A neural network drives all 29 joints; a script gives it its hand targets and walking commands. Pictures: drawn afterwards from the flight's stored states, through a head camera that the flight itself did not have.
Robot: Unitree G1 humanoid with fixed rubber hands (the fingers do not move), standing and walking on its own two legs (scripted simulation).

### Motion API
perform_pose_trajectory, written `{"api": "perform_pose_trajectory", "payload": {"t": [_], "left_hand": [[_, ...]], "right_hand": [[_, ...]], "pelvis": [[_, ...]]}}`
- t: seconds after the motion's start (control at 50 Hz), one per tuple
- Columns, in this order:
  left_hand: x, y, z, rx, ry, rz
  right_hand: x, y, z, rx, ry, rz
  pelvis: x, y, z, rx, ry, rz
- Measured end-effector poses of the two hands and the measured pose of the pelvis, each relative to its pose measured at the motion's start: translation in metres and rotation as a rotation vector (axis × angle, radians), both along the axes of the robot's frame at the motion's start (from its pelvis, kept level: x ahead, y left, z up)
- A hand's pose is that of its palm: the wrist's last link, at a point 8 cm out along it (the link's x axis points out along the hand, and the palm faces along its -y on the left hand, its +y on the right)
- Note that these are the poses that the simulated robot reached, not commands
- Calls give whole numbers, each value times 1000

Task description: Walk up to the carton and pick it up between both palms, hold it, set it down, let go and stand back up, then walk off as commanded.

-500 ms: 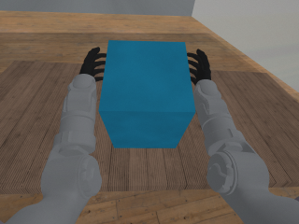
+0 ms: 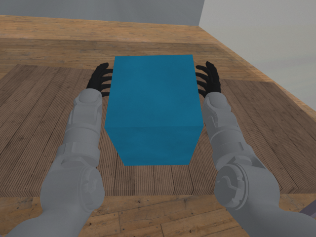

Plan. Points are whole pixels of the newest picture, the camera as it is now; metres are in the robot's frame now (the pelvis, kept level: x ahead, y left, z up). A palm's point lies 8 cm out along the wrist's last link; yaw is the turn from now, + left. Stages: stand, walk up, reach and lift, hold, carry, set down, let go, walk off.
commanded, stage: set down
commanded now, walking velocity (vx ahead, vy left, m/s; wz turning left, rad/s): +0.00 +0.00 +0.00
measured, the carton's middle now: (155, 115) +0.42 +0.00 +0.13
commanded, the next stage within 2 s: none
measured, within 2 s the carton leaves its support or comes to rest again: neither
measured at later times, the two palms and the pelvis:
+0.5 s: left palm (100, 88) +0.49 +0.15 +0.17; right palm (202, 94) +0.46 -0.14 +0.18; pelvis +0.05 +0.00 +0.00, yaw +0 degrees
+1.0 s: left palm (108, 91) +0.48 +0.13 +0.16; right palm (209, 107) +0.43 -0.16 +0.16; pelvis +0.04 +0.02 +0.00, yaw -4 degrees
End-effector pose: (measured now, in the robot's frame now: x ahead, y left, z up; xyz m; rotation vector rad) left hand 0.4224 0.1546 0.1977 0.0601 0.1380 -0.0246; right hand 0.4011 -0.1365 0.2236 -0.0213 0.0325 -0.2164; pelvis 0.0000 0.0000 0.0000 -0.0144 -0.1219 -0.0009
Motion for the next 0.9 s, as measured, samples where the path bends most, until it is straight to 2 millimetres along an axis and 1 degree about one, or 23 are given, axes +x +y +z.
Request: {"api": "perform_pose_trajectory", "payload": {"t": [0.06,0.14,0.26,0.38,0.5,0.62,0.76,0.82,0.9], "left_hand": [[3,0,-2,17,3,2],[11,0,-8,27,19,3],[30,-4,-14,25,21,6],[50,-6,-25,25,39,1],[63,-4,-29,8,42,-3],[67,4,-26,14,41,-11],[65,14,-28,7,42,-13],[64,11,-31,-1,44,-19],[62,-1,-35,-3,51,-38]], "right_hand": [[2,0,-1,5,3,7],[11,-1,-9,8,20,16],[30,-5,-20,9,33,15],[50,-7,-34,15,66,1],[61,-4,-43,19,74,-15],[62,4,-51,23,85,-25],[55,14,-55,20,85,-31],[50,11,-55,10,83,-28],[42,0,-57,8,76,-45]], "pelvis": [[3,1,0,0,4,0],[9,1,0,0,13,0],[23,1,0,2,35,0],[38,0,0,3,56,0],[48,4,1,-2,71,0],[53,16,4,-18,77,2],[50,29,4,-32,80,-5],[47,30,4,-29,81,-19],[42,28,3,-20,83,-39]]}}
